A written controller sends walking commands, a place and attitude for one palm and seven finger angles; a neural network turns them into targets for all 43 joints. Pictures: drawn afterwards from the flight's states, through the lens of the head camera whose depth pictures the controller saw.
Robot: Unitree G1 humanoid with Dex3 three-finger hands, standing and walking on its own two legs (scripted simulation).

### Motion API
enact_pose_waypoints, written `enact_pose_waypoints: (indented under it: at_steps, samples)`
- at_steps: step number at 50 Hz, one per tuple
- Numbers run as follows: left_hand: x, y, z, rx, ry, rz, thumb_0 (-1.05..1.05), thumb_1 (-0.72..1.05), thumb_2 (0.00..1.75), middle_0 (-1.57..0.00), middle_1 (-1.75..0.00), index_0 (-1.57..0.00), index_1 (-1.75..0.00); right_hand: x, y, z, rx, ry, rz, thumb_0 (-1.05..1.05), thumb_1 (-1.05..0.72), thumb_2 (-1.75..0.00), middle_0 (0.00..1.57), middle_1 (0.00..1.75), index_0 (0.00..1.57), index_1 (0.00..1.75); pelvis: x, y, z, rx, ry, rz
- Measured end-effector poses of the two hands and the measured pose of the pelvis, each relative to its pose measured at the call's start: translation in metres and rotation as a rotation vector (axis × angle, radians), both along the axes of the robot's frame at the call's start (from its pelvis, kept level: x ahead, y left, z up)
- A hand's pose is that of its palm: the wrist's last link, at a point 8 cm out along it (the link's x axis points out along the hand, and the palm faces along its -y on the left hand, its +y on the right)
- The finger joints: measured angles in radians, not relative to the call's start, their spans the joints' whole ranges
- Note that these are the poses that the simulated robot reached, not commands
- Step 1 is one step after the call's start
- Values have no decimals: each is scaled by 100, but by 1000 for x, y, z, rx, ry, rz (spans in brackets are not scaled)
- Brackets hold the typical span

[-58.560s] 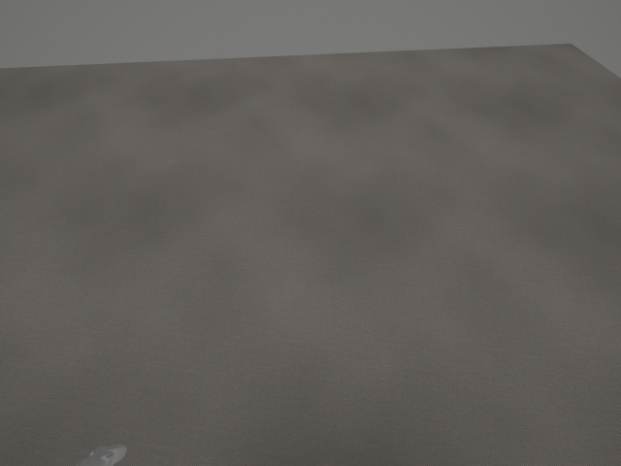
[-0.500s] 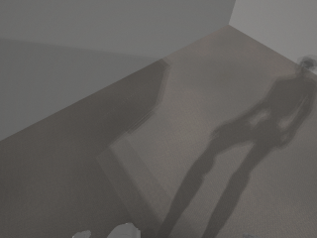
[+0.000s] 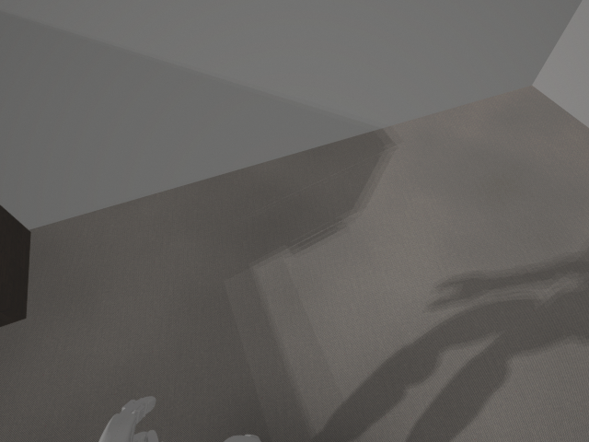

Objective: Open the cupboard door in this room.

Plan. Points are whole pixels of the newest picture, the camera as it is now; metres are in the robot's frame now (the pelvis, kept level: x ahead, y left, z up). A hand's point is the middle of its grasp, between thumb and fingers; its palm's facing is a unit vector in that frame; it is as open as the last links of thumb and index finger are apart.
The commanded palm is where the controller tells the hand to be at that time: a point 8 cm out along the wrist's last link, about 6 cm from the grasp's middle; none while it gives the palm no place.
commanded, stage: turn to face it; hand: left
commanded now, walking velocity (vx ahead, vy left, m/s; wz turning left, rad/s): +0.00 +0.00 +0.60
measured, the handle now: out of the picture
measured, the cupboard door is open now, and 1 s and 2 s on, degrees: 41 41 41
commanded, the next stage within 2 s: take the last steps up to it in 1.76 s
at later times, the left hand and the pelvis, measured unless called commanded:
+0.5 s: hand out of the picture +0.00 +0.25 -0.17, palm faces +0.35 -0.90 -0.25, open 7.4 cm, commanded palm none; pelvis +0.01 +0.02 +0.00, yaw +19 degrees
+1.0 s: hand out of the picture +0.02 +0.19 -0.14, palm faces +0.57 -0.78 -0.26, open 7.4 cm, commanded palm none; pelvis +0.05 -0.02 +0.01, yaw +38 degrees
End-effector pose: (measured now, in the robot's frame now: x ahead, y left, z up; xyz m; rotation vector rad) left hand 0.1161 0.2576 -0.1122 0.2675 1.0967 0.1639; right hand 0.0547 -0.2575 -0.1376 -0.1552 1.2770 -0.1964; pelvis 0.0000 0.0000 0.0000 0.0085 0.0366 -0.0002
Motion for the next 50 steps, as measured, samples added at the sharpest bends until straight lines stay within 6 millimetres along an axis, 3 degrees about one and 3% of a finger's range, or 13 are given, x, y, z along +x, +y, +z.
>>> enact_pose_waypoints:
  at_steps: [6,11,18,21,24,30,40,45,50]
  samples:
    - [-34,-21,5,-16,46,77,0,90,89,-20,-30,-20,-30,25,-11,3,13,15,62,1,-91,-90,20,30,20,30,3,-10,9,17,-17,86]
    - [-67,-28,-2,-63,94,167,0,90,89,-20,-30,-20,-30,58,-2,13,9,10,155,1,-91,-90,20,30,20,30,8,-10,13,27,-18,161]
    - [-123,2,-31,-98,159,323,0,91,89,-20,-30,-20,-30,122,39,16,-31,-76,331,1,-91,-90,20,30,20,30,12,11,-3,2,-15,262]
    - [-140,19,-38,-91,205,377,0,91,89,-20,-30,-20,-30,139,57,20,-46,-127,383,1,-91,-90,20,30,20,30,10,18,-6,0,-15,293]
    - [-142,32,-31,-80,200,415,1,91,89,-20,-30,-20,-30,143,67,28,-59,-132,413,1,-91,-90,20,30,20,30,11,22,0,-13,-12,323]
    - [-123,41,-13,-64,107,448,1,91,90,-20,-30,-19,-30,139,75,31,-47,-82,458,1,-91,-90,20,30,20,30,17,22,11,-26,-8,382]
    - [-86,17,2,-18,-24,500,0,91,90,-20,-30,-20,-30,143,50,3,-2,28,497,1,-90,-90,20,30,21,30,39,-7,4,-4,7,515]
    - [-100,-11,8,-11,-6,556,0,90,89,-20,-30,-20,-30,166,44,-2,6,53,542,1,-91,-90,20,30,20,30,46,-17,7,15,-11,584]
    - [-128,-36,5,-57,52,646,0,90,89,-20,-30,-20,-30,194,57,7,6,48,620,1,-91,-90,20,30,20,30,54,-19,14,34,-10,659]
